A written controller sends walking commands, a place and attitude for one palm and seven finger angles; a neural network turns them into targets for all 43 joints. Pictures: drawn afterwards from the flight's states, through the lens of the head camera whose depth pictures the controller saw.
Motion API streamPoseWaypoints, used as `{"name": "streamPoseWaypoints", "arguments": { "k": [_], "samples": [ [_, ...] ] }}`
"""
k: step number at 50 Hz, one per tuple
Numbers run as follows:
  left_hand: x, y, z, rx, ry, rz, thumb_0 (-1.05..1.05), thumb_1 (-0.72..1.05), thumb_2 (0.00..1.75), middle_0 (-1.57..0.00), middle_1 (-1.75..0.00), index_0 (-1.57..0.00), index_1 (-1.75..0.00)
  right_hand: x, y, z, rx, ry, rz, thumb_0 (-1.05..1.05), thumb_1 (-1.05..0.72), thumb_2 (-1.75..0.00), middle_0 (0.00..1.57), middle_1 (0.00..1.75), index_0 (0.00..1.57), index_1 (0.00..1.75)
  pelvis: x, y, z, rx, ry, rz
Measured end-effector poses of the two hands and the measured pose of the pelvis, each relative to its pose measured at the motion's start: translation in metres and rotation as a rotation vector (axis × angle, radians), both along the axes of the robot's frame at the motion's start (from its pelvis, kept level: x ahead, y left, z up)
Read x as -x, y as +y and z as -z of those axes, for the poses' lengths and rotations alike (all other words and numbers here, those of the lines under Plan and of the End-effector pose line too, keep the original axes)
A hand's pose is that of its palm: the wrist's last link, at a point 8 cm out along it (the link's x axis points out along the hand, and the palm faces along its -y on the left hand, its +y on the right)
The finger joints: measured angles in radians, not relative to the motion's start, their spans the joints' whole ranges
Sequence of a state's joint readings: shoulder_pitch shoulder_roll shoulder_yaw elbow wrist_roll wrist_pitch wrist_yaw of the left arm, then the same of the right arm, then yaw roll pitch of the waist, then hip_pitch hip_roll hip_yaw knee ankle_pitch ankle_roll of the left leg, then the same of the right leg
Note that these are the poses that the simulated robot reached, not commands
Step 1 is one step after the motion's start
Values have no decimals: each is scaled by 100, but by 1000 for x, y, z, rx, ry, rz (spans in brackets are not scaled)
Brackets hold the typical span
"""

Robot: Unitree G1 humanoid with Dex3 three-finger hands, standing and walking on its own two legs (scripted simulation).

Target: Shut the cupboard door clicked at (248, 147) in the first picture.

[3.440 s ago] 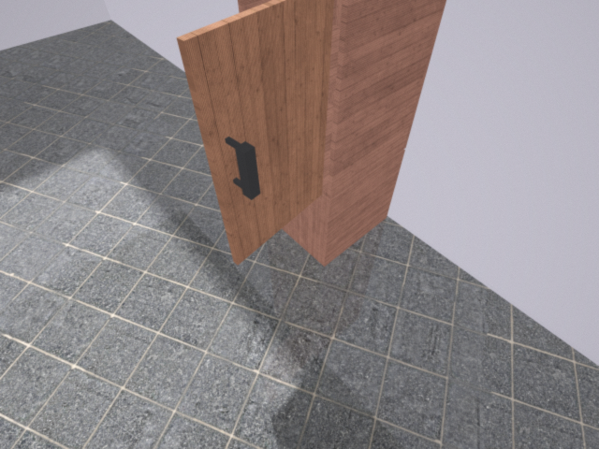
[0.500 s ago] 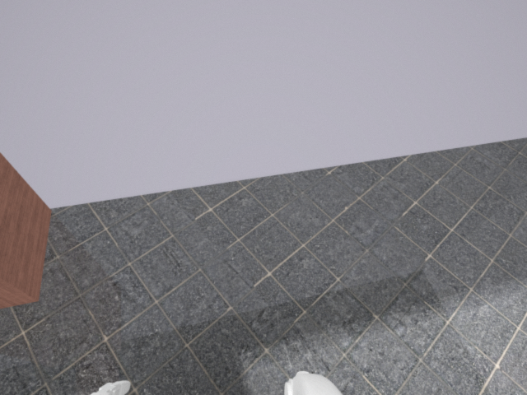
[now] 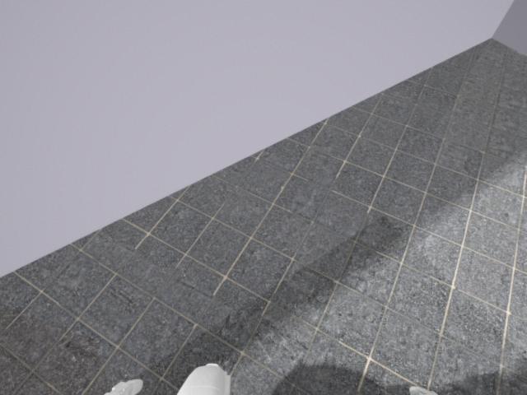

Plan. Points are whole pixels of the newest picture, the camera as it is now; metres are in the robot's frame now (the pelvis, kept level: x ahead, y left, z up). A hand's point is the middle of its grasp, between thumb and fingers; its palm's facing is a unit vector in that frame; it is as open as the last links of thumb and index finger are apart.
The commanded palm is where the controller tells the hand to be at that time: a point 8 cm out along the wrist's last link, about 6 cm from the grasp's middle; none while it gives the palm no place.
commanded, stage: walk around to get in front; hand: left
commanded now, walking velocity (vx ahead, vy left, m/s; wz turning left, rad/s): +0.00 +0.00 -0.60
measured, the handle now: out of the picture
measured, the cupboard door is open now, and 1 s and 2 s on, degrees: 97 97 97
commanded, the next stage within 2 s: walk to a spot facing it in 1.62 s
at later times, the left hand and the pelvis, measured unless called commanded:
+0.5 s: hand (180, 349) +0.20 +0.17 -0.16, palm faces -0.31 -0.92 -0.26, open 7.3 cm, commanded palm none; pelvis +0.03 -0.01 -0.01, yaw -19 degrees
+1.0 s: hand (218, 317) +0.26 +0.11 -0.19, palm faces -0.50 -0.85 -0.17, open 7.3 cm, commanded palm none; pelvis +0.15 -0.05 -0.01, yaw -35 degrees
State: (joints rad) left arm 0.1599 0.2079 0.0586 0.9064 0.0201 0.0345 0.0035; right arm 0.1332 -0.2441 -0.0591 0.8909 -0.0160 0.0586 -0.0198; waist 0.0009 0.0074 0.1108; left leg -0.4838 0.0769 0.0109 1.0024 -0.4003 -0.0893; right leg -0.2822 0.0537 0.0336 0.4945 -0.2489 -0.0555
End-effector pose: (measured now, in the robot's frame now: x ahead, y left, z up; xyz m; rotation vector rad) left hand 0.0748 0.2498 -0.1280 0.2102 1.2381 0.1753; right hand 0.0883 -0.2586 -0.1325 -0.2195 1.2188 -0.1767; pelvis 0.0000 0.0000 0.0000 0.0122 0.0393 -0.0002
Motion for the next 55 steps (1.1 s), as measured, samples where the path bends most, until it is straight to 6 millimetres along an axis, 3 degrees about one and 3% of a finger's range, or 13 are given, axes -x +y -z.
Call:
{"name": "streamPoseWaypoints", "arguments": {
  "k": [8, 17, 21, 26, 30, 37, 45, 49, 52, 55],
  "samples": [
    [-21, 10, 22, 49, 23, 45, 1, 91, 90, -20, -30, -21, -30, -13, 18, -9, 32, -85, 48, 0, -90, -90, 19, 30, 20, 30, -14, 19, 9, 31, 16, 82],
    [-72, 16, 9, 43, 17, 159, 1, 91, 90, -20, -30, -20, -30, 36, 28, -17, 29, 8, 132, 0, -90, -89, 20, 30, 20, 30, -23, 19, -4, 51, 15, 195],
    [-99, -1, 5, 23, 15, 245, 1, 91, 90, -20, -30, -20, -30, 65, 19, -8, 5, 44, 223, 0, -90, -89, 20, 30, 20, 30, -27, 9, -2, 49, 13, 260],
    [-139, -41, 5, -14, -41, 372, 1, 91, 90, -20, -30, -20, -30, 105, -6, 18, -32, 82, 346, 0, -90, -89, 20, 30, 20, 30, -32, -16, 15, 20, 2, 334],
    [-150, -69, -1, -28, -78, 412, 1, 91, 90, -20, -30, -20, -30, 119, -27, 25, -30, 120, 410, 0, -90, -89, 20, 30, 20, 30, -33, -27, 15, 23, -14, 374],
    [-147, -96, -4, 11, -11, 458, 0, 91, 90, -20, -30, -21, -30, 87, -51, -2, -16, 15, 445, 1, -91, -90, 19, 30, 20, 30, -53, -42, -2, 4, -6, 447],
    [-164, -94, 15, 57, 91, 461, 1, 91, 90, -20, -30, -21, -30, 13, -63, -19, 36, -104, 454, 1, -90, -90, 19, 30, 20, 30, -106, -47, 1, 22, 5, 529],
    [-196, -90, 32, 50, 155, 494, 1, 91, 90, -20, -30, -21, -30, -15, -61, -20, 83, -165, 476, 0, -90, -90, 20, 30, 20, 30, -139, -48, 11, 27, 6, 593],
    [-237, -104, 27, 46, 159, 564, 1, 91, 90, -20, -30, -20, -30, -11, -51, -24, 75, -136, 532, 0, -90, -89, 20, 30, 20, 30, -159, -56, 4, 36, 9, 637],
    [-285, -131, 18, 54, 114, 626, 1, 91, 90, -20, -30, -20, -30, 5, -36, -24, 40, -50, 603, 0, -90, -89, 20, 30, 20, 30, -178, -66, -4, 42, 19, 674]
  ]
}}
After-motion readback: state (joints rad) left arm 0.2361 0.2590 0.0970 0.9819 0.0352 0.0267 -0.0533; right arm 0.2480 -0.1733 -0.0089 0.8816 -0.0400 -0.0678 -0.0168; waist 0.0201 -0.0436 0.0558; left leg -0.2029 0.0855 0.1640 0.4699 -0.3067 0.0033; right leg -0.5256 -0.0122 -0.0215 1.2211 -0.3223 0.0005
